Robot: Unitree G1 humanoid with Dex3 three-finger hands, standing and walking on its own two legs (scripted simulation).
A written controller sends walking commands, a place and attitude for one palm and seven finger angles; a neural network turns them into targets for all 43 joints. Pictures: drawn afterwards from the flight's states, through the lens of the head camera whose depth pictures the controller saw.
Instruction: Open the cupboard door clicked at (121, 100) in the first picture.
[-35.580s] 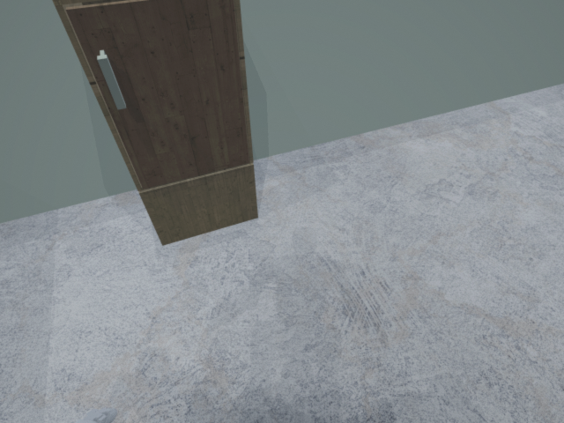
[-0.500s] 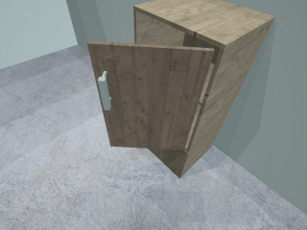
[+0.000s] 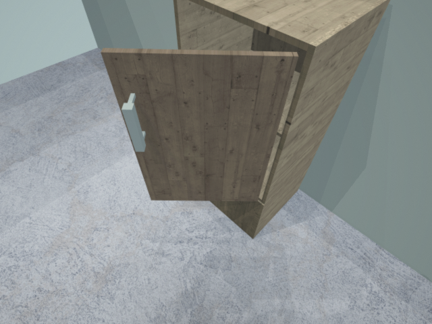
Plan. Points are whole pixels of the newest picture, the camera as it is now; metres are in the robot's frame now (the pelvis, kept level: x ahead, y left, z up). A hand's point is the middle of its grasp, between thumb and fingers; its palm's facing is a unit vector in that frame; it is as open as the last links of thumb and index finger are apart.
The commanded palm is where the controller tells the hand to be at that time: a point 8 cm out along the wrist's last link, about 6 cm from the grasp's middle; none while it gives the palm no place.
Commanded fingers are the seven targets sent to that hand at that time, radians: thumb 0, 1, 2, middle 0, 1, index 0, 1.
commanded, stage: come to a stop and stand still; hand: left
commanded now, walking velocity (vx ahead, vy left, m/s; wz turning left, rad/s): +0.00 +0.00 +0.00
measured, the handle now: (136, 123) +0.54 +0.24 +0.02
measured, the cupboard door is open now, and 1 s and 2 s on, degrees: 44 44 44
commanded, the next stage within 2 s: look again from close up in 0.48 s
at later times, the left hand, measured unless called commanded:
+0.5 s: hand out of the picture -0.05 +0.12 -0.17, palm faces +0.05 -0.99 -0.14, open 7.4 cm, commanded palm none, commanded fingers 0.00 0.90 0.90 -0.20 -0.30 -0.20 -0.30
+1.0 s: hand out of the picture +0.01 +0.19 -0.17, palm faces +0.05 -0.98 -0.21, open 7.4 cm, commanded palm none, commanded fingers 0.00 0.90 0.90 -0.20 -0.30 -0.20 -0.30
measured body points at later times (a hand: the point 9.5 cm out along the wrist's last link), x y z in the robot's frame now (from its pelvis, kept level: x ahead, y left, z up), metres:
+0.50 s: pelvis -0.02 -0.03 +0.01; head -0.01 -0.02 +0.46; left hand -0.05 +0.17 -0.16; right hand -0.04 -0.23 -0.16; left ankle +0.01 +0.09 -0.74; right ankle -0.01 -0.13 -0.74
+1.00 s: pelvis -0.03 +0.00 +0.00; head -0.05 +0.01 +0.45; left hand +0.01 +0.24 -0.15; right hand +0.03 -0.23 -0.14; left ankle +0.01 +0.09 -0.74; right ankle -0.01 -0.13 -0.74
